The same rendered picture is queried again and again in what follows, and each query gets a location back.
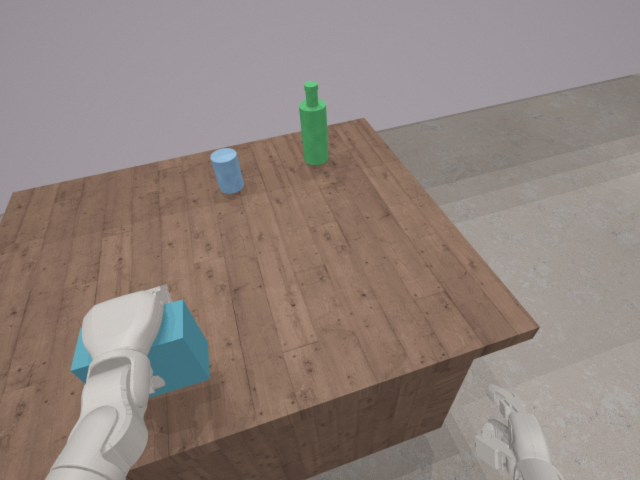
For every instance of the robot left hand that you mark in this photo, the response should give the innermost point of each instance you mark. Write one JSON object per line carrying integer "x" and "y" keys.
{"x": 129, "y": 322}

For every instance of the robot right hand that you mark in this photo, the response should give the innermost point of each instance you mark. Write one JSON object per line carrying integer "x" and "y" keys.
{"x": 503, "y": 446}

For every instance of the sponge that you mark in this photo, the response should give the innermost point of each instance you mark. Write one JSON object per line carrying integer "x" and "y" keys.
{"x": 179, "y": 353}

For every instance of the table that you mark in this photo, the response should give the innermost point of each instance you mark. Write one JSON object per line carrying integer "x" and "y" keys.
{"x": 341, "y": 306}

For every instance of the right robot forearm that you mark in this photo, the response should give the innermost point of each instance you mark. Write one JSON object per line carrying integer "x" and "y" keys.
{"x": 535, "y": 469}

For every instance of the left robot forearm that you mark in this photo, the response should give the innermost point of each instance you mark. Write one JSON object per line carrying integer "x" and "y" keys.
{"x": 110, "y": 435}

